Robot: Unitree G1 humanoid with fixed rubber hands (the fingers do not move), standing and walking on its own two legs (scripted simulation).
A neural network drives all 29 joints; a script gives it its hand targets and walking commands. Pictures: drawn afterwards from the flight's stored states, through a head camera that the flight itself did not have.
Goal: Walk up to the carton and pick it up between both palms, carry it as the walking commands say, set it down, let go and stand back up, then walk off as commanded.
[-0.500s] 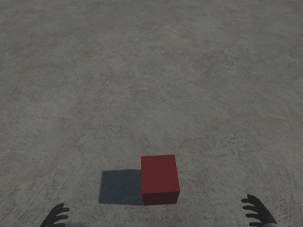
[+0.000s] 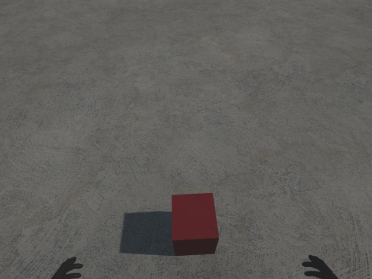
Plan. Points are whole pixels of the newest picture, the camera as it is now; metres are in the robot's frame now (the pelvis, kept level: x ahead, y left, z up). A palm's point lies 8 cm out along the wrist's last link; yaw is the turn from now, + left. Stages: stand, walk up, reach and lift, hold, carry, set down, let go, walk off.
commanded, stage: stand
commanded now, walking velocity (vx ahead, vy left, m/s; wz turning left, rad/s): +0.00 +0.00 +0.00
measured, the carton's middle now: (193, 225) +0.45 -0.02 -0.65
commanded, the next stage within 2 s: walk off in 1.00 s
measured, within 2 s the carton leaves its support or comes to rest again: neither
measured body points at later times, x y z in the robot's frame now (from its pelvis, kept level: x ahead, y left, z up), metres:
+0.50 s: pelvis -0.02 +0.00 +0.00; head -0.02 -0.01 +0.45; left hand +0.09 +0.31 -0.11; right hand +0.08 -0.31 -0.11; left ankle -0.06 +0.13 -0.74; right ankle +0.00 -0.12 -0.74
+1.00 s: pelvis -0.02 +0.00 +0.00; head -0.02 -0.01 +0.45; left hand +0.08 +0.31 -0.11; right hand +0.07 -0.32 -0.11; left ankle -0.06 +0.13 -0.74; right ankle +0.00 -0.12 -0.74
